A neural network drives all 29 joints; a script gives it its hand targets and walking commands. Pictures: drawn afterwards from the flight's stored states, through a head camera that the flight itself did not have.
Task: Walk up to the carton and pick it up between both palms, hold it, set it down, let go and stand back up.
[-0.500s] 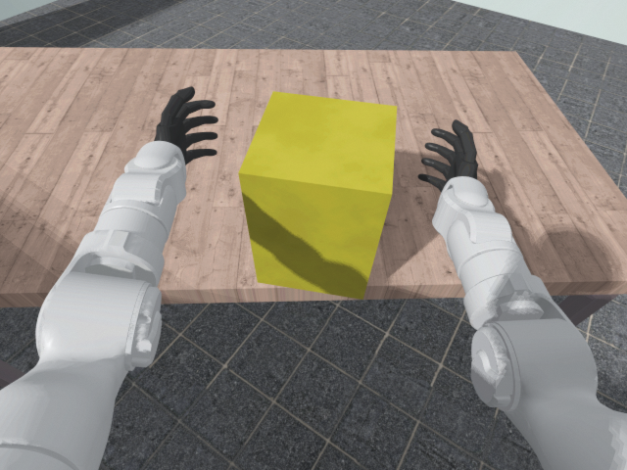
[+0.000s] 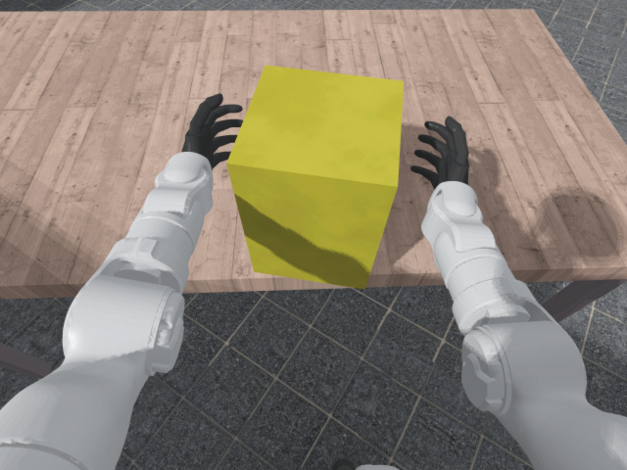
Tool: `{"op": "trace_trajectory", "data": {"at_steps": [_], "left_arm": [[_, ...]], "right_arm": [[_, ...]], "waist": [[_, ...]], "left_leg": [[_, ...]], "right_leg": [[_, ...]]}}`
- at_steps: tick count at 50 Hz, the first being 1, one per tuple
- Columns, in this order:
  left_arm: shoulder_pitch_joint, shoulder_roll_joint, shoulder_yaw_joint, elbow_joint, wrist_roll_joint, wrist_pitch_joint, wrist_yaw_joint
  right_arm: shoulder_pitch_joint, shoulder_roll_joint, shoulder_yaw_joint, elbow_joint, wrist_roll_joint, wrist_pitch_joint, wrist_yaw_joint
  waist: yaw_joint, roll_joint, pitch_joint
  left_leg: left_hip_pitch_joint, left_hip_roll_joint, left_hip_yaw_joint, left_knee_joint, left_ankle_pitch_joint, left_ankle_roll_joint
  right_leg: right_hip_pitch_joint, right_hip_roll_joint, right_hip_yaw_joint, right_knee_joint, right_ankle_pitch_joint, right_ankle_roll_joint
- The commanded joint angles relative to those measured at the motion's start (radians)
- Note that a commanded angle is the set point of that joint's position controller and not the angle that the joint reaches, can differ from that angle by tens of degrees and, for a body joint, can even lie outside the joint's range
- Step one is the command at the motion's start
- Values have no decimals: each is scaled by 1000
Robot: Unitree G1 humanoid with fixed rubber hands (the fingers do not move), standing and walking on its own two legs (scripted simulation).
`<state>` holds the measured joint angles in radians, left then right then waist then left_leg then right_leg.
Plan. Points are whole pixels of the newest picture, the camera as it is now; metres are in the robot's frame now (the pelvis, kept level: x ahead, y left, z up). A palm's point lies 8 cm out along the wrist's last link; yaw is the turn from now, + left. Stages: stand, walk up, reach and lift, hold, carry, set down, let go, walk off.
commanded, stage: reach and lift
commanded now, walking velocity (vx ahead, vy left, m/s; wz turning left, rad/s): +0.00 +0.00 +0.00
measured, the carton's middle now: (319, 188) +0.46 -0.04 +0.06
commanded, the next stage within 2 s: none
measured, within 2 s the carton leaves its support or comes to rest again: leaves its support in 1.80 s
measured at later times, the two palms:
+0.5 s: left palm (213, 158) +0.47 +0.10 +0.12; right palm (426, 190) +0.41 -0.17 +0.10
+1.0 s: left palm (215, 161) +0.46 +0.09 +0.12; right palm (429, 196) +0.40 -0.17 +0.10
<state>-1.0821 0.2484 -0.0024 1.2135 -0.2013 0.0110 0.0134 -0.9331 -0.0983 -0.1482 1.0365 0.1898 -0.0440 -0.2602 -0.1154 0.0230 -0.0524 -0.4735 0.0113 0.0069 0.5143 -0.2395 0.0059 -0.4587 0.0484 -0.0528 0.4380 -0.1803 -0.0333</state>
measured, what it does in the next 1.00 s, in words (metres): stands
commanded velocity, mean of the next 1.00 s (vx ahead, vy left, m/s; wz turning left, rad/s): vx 0.00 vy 0.00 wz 0.00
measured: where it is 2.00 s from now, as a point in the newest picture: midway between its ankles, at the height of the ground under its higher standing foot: outside the picture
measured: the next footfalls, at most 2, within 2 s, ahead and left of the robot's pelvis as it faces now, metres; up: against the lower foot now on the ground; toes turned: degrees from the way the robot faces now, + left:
none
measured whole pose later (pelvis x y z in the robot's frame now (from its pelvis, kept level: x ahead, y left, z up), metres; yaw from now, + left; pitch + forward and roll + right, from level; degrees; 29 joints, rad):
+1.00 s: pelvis -0.01 +0.00 +0.00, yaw +0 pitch +10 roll -1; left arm -1.08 0.09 0.40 1.21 0.29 -0.08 -0.01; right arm -0.90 0.14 -0.64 0.96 -0.38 -0.14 -0.16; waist -0.12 0.01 -0.07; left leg -0.47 0.01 0.01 0.51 -0.23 0.01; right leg -0.44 0.05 -0.05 0.42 -0.16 -0.03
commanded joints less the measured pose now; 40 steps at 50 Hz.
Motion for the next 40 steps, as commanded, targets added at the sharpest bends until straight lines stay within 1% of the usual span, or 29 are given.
{"op": "trace_trajectory", "data": {"at_steps": [1, 2, 4, 6, 8, 9, 13, 14, 15, 16, 17, 18, 19, 20, 21, 22, 24, 25, 28, 29, 30, 31, 32, 34, 36, 37, 38, 39, 40], "left_arm": [[-426, 33, 73, -274, 130, -87, 21], [-403, -2, 78, -277, 138, -84, 17], [-403, -26, 115, -265, 165, -95, 6], [-453, -34, 105, -187, 185, -82, 13], [-420, -87, 152, -186, 228, -85, 10], [-454, -71, 181, -181, 242, -87, 14], [-427, -92, 222, -208, 301, -83, 15], [-463, -88, 234, -209, 326, -91, 8], [-474, -113, 236, -215, 325, -99, 4], [-499, -94, 240, -242, 312, -115, 9], [-471, -134, 258, -148, 364, -103, -2], [-505, -165, 248, -254, 347, -124, 6], [-486, -170, 280, -224, 385, -124, 5], [-501, -240, 289, -209, 401, -125, -24], [-485, -306, 330, -122, 455, -118, -60], [-503, -372, 355, -150, 497, -119, -68], [-432, -486, 408, -76, 577, -123, -113], [-437, -640, 373, -91, 599, -132, -139], [-345, -717, 372, -44, 627, -117, -159], [-367, -720, 365, -64, 645, -114, -160], [-351, -734, 378, -46, 638, -106, -149], [-367, -764, 338, -50, 623, -121, -141], [-401, -757, 330, -91, 607, -121, -134], [-364, -728, 359, -17, 613, -108, -145], [-316, -719, 381, -28, 618, -109, -144], [-342, -727, 376, -24, 612, -114, -137], [-364, -719, 358, -78, 605, -120, -140], [-365, -732, 350, -51, 612, -113, -140], [-379, -733, 335, -69, 606, -117, -138]], "right_arm": [[-377, -7, -28, -197, -94, -67, 5], [-377, 14, -39, -212, -110, -69, 1], [-385, 59, -14, -247, -121, -72, 14], [-417, 31, -112, -155, -165, -76, 1], [-436, 87, -112, -172, -206, -74, 12], [-427, 75, -146, -155, -236, -78, 10], [-391, 139, -163, -179, -273, -95, -5], [-422, 161, -170, -165, -293, -91, 12], [-456, 159, -187, -254, -315, -103, 22], [-464, 173, -193, -261, -329, -95, 32], [-440, 200, -218, -185, -361, -88, 43], [-447, 213, -254, -224, -390, -108, 36], [-405, 241, -262, -196, -413, -105, 36], [-448, 337, -240, -262, -436, -116, 63], [-457, 417, -252, -193, -491, -107, 91], [-484, 475, -275, -222, -529, -126, 113], [-485, 622, -261, -249, -595, -144, 165], [-461, 786, -219, -218, -619, -141, 214], [-443, 793, -248, -210, -685, -158, 239], [-429, 787, -258, -163, -684, -152, 247], [-452, 782, -256, -167, -672, -148, 257], [-452, 757, -290, -187, -695, -174, 263], [-462, 765, -284, -197, -694, -164, 265], [-424, 763, -278, -180, -702, -149, 265], [-422, 773, -246, -181, -683, -147, 272], [-465, 757, -254, -183, -666, -158, 277], [-437, 786, -252, -182, -667, -155, 275], [-433, 769, -268, -142, -674, -153, 271], [-417, 763, -266, -131, -672, -156, 271]], "waist": [[-36, 53, -973], [-44, 48, -942], [-13, 44, -918], [-70, 73, -853], [-20, 8, -789], [-43, -4, -772], [-24, 14, -833], [-10, 38, -772], [-10, -24, -805], [-14, -26, -806], [-25, -25, -697], [-47, -13, -801], [-32, -7, -769], [-17, -10, -807], [-29, -46, -723], [-28, -35, -731], [6, -74, -687], [2, -26, -713], [-19, -1, -720], [-39, 37, -690], [-7, 26, -679], [-50, 79, -741], [-18, 54, -735], [-34, 35, -693], [3, -15, -652], [-11, 13, -671], [8, 28, -705], [-42, 29, -681], [-45, 67, -705]], "left_leg": [[326, -13, -19, 28, 548, -52], [318, -18, -18, 30, 525, -49], [296, -12, -1, 18, 527, -48], [272, -13, -18, -5, 441, -57], [271, -6, -4, -14, 431, -37], [254, -3, -8, -24, 386, -38], [209, -21, 20, -35, 387, -30], [208, -14, 12, -48, 348, -29], [185, -16, 16, -60, 319, -20], [173, -4, 12, -60, 357, -25], [158, -17, 31, -86, 259, -17], [163, -7, 22, -78, 274, -17], [161, -9, 20, -90, 285, -17], [188, -17, 32, -70, 308, -20], [167, -29, 36, -102, 245, -1], [147, -28, 47, -127, 265, -6], [112, -29, 62, -156, 223, 7], [154, -31, 55, -145, 270, -1], [188, -28, 53, -150, 282, -8], [233, -24, 48, -145, 313, -18], [252, -19, 48, -136, 333, -20], [314, -2, 32, -113, 388, -52], [340, 5, 43, -102, 412, -55], [310, -5, 45, -126, 347, -39], [287, -6, 47, -125, 338, -29], [292, -3, 44, -119, 365, -36], [274, -11, 57, -121, 350, -34], [295, -4, 39, -128, 356, -38], [346, 4, 31, -124, 409, -46]], "right_leg": [[278, -18, 37, 36, 771, 80], [257, -21, 36, 33, 720, 72], [319, -27, 39, 29, 767, 77], [257, -23, 20, 18, 647, 68], [274, -24, 22, 13, 622, 78], [274, -20, 16, 8, 572, 78], [405, -48, 43, 17, 723, 93], [385, -50, 37, 25, 656, 90], [423, -48, 37, 18, 630, 91], [435, -45, 34, 28, 640, 91], [418, -57, 31, 1, 580, 89], [413, -56, 29, 17, 571, 87], [461, -66, 34, 14, 603, 89], [470, -73, 28, 15, 671, 99], [471, -79, 29, 5, 626, 99], [521, -82, 23, 10, 664, 106], [608, -106, 29, 19, 718, 115], [601, -87, 20, 25, 734, 98], [623, -86, 9, 31, 814, 111], [615, -77, -2, 15, 762, 107], [561, -59, 0, 18, 740, 102], [482, -40, -31, 5, 652, 77], [491, -35, -24, -6, 651, 74], [494, -50, -25, -13, 646, 82], [530, -51, -11, -13, 662, 83], [491, -51, -21, -4, 682, 87], [536, -55, -19, 3, 692, 87], [514, -47, -20, -9, 653, 85], [493, -47, -24, -17, 644, 76]]}}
